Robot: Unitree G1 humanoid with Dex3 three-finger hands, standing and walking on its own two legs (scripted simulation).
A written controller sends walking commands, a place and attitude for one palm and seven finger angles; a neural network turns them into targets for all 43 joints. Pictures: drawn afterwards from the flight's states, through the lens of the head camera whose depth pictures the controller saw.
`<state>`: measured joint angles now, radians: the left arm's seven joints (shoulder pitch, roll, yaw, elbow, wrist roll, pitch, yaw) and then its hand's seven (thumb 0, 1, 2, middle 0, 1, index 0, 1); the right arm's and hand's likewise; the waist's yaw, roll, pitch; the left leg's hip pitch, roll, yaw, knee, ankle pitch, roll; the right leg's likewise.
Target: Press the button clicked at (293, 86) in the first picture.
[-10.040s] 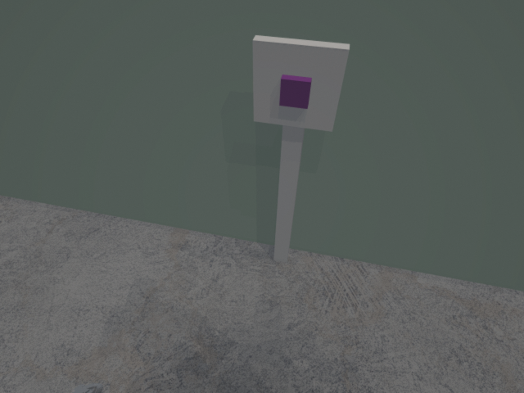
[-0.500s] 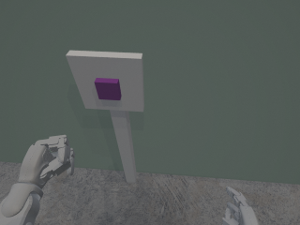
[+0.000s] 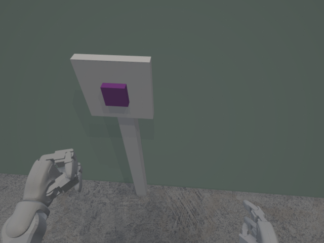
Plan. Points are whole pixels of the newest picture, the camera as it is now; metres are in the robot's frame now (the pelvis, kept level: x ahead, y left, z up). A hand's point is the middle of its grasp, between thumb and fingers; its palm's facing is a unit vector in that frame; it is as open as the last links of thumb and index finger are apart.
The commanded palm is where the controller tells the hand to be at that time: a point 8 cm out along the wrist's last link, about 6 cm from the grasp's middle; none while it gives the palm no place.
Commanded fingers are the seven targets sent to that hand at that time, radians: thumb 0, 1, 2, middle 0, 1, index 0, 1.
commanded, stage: aim a knuckle at the button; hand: left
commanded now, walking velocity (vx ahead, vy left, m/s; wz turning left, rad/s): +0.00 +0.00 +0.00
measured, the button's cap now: (115, 94) +0.50 +0.18 +0.10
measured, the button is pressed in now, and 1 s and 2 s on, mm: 0 0 0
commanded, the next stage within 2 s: press the button with the knuckle in 1.84 s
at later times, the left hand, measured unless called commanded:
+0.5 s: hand (96, 150) +0.31 +0.18 +0.08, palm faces +0.00 -1.00 -0.04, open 3.1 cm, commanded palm +0.29 +0.23 +0.09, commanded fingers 0.00 0.90 0.90 -1.30 -1.50 -1.30 -1.50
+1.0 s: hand (114, 131) +0.38 +0.16 +0.07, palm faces -0.02 -1.00 +0.00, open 3.1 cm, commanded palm +0.36 +0.21 +0.08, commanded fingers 0.00 0.90 0.90 -1.30 -1.50 -1.30 -1.50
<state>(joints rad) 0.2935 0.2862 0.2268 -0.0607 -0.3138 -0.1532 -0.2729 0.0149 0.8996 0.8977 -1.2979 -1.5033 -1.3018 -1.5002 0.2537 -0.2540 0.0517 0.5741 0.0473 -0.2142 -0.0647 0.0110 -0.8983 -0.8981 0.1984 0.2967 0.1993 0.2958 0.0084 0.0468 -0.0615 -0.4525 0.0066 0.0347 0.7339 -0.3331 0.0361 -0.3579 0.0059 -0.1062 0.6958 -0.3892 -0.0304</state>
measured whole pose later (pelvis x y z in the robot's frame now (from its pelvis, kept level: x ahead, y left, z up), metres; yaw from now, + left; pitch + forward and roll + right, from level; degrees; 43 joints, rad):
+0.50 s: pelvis +0.01 -0.01 +0.00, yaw -1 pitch +5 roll +0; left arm 0.01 0.29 0.24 0.24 -0.29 -0.19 -0.26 0.01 0.90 0.90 -1.30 -1.50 -1.30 -1.50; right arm 0.27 -0.28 0.02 0.61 0.05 -0.15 -0.06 0.01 -0.90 -0.90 0.20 0.30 0.20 0.30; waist -0.02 0.04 -0.06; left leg -0.47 0.02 0.05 0.72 -0.34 0.02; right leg -0.40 0.02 -0.09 0.71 -0.40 -0.05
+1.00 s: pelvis +0.00 +0.00 -0.01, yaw -2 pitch +8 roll -1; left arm -0.31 0.27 0.20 0.55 -0.22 -0.26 -0.18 0.01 0.90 0.90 -1.30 -1.50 -1.30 -1.50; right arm 0.27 -0.26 0.02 0.63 0.04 -0.06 -0.03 0.01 -0.90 -0.90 0.20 0.30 0.20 0.30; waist -0.04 0.02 -0.06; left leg -0.56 0.02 0.06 0.77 -0.35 0.03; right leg -0.48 0.01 -0.08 0.75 -0.40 -0.04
